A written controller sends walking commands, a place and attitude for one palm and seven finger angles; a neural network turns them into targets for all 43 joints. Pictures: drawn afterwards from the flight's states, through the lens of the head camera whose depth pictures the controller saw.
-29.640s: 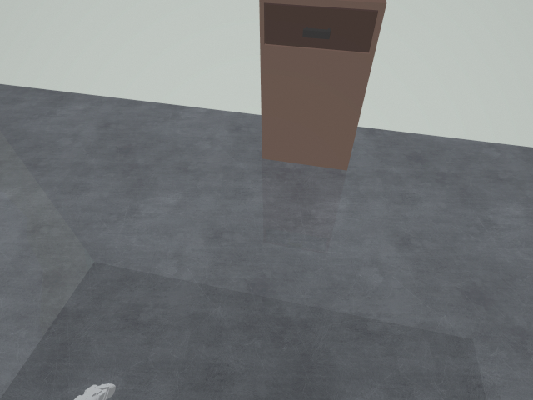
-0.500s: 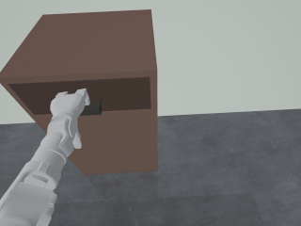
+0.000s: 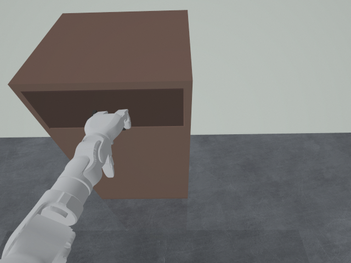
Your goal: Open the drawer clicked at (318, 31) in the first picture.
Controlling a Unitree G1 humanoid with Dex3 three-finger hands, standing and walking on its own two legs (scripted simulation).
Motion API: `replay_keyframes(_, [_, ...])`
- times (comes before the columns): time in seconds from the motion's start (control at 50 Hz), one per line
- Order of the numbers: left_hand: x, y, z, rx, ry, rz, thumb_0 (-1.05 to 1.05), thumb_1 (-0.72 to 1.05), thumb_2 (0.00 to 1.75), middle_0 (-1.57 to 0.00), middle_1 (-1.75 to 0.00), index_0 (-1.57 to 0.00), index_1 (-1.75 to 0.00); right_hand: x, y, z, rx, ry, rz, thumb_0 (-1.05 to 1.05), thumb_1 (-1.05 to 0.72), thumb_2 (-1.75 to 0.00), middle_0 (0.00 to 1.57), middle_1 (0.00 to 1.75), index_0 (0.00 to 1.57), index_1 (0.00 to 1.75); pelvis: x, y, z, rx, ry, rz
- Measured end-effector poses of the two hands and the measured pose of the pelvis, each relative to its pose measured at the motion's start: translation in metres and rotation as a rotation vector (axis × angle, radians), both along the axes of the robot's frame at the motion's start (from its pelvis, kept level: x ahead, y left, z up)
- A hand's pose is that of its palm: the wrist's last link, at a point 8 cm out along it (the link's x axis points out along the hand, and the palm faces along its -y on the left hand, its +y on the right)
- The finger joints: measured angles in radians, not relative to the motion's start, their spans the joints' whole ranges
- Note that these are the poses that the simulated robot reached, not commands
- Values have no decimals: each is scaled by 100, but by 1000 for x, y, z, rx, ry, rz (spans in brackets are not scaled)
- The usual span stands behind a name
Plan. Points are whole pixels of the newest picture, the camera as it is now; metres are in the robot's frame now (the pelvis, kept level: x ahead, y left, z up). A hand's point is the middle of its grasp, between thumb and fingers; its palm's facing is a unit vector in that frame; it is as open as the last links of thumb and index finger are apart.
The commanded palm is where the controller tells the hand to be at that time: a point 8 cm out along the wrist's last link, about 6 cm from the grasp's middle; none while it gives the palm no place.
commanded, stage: lower the fingers behind the handle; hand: left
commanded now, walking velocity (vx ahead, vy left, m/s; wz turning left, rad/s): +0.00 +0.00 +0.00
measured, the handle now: (108, 118) +0.52 +0.22 +0.00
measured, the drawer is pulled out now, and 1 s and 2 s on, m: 0.00 0.00 0.00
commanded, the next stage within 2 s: lift the fingers back up to retry in 1.62 s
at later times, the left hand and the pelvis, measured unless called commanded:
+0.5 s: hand (110, 135) +0.42 +0.19 +0.03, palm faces -0.14 -0.03 -0.99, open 14.1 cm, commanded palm +0.41 +0.18 +0.08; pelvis +0.00 -0.01 -0.01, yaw +0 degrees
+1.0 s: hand (117, 131) +0.45 +0.18 +0.02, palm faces -0.07 +0.02 -1.00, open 13.9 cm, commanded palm +0.41 +0.18 +0.05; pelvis -0.01 -0.01 -0.01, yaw -3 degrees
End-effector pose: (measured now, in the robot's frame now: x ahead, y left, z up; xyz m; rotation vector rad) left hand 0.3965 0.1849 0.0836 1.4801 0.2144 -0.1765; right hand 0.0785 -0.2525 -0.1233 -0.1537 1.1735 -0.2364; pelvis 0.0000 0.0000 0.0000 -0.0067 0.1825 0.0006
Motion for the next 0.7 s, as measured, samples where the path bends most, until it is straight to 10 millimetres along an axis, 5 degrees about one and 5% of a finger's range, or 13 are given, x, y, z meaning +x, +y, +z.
replay_keyframes(0.06, [-9, -44, 3, -68, -98, -238, -1, -49, 31, -32, -120, -32, -120, 4, -8, 3, -49, -28, 1, 0, -91, -90, 21, 30, 20, 30, -2, 2, -3, -1, -3, -3])
replay_keyframes(0.12, [-2, -63, 21, -85, -285, -330, 0, -49, 31, -33, -120, -32, -120, 5, -13, 2, -60, -59, -16, 0, -91, -90, 20, 30, 20, 30, -6, 2, -7, 2, 13, -21])
replay_keyframes(0.24, [34, -25, 42, 38, -446, -20, 0, -49, 31, -32, -120, -32, -120, -4, -6, -9, 5, -35, -31, 0, -91, -90, 20, 30, 20, 30, -12, 0, -11, 14, 56, -63])
replay_keyframes(0.36, [24, 18, 1, 179, -110, 237, 0, -49, 31, -31, -120, -31, -119, -23, 1, -15, 71, 43, -59, 0, -91, -90, 20, 30, 20, 30, -8, -4, -6, 10, 59, -53])
replay_keyframes(0.46, [13, 14, 5, 49, -93, 90, 0, -49, 31, -29, -120, -26, -118, -28, -9, -7, -7, 60, -39, 0, -91, -90, 21, 30, 20, 30, -4, -7, -4, 5, 31, -16])
replay_keyframes(0.56, [9, -19, 1, 17, -167, -139, 0, -49, 31, -30, -120, -28, -119, -23, -21, -5, -52, 36, -28, 0, -91, -90, 20, 30, 20, 30, -6, -5, -10, -1, 41, -8])
replay_keyframes(0.7, [14, -39, -22, -21, -313, -125, 0, -49, 31, -33, -122, -31, -119, -21, -21, -13, -33, 2, -43, 0, -91, -90, 20, 30, 20, 30, -13, -3, -19, 7, 98, -47])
